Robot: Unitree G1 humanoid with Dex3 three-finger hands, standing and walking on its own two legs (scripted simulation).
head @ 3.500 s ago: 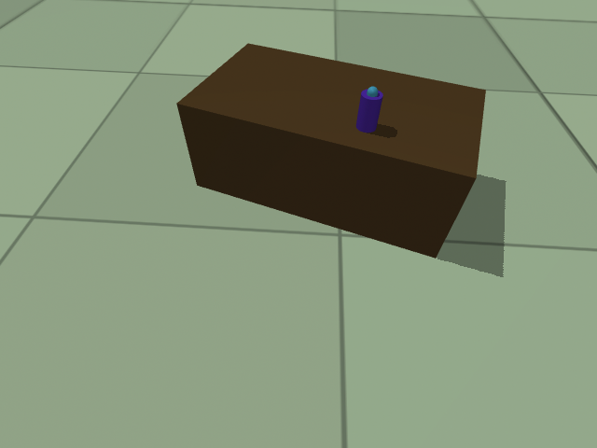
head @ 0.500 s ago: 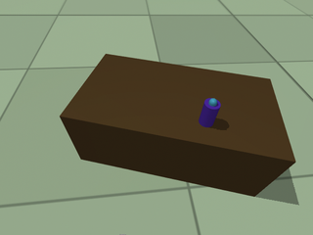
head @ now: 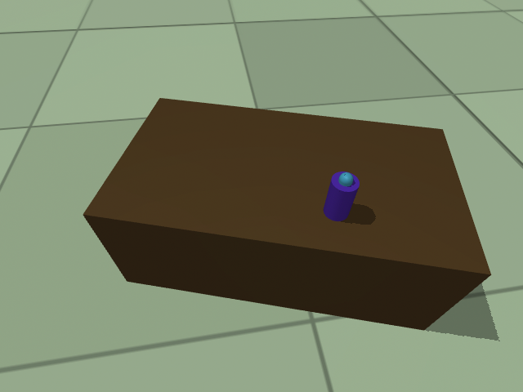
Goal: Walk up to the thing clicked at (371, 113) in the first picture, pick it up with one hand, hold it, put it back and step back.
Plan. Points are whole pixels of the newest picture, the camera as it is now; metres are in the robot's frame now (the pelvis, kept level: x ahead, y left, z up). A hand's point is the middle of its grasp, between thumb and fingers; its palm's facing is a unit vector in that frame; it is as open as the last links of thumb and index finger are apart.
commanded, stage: walk up
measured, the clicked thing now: (341, 194) +0.69 -0.23 -0.23
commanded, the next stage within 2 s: stand in 1.10 s
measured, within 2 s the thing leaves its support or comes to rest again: neither
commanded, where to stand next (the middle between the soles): +0.07 -0.02 m, yaw +2 degrees
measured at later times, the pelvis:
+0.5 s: pelvis +0.02 -0.01 +0.02, yaw +1 degrees
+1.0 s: pelvis +0.02 +0.00 +0.02, yaw +1 degrees
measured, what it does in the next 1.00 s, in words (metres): stands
